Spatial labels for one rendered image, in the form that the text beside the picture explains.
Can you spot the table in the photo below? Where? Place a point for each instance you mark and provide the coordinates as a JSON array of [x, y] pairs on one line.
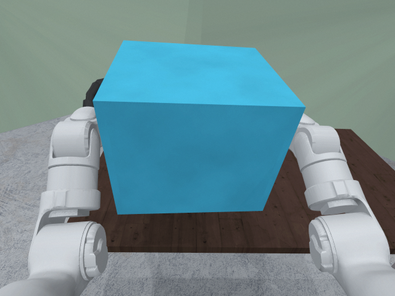
[[282, 226]]

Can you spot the right robot upper arm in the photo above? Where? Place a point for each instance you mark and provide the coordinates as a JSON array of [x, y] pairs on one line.
[[351, 247]]

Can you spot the left robot forearm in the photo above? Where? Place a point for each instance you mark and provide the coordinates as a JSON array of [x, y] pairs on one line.
[[74, 158]]

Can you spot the left robot upper arm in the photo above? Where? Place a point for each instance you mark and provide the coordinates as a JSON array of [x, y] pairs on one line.
[[64, 258]]

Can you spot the right robot forearm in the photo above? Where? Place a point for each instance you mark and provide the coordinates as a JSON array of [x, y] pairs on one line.
[[330, 187]]

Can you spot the left robot hand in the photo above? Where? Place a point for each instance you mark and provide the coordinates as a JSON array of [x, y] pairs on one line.
[[88, 102]]

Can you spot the carton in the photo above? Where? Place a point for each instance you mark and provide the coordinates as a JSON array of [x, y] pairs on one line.
[[189, 128]]

